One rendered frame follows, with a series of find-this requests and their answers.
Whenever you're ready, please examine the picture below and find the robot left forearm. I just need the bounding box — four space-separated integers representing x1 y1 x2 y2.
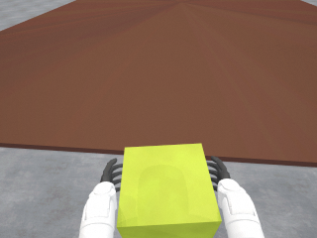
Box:
78 181 118 238

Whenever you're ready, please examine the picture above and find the left robot hand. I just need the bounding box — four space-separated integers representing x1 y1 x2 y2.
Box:
100 158 123 192

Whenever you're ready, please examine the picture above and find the right robot hand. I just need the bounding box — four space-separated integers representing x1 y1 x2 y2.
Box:
206 156 231 191

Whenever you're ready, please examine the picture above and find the robot right forearm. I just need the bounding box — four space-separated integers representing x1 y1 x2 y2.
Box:
217 178 264 238

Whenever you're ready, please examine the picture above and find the carton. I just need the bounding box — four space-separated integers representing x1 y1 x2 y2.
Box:
116 143 222 238

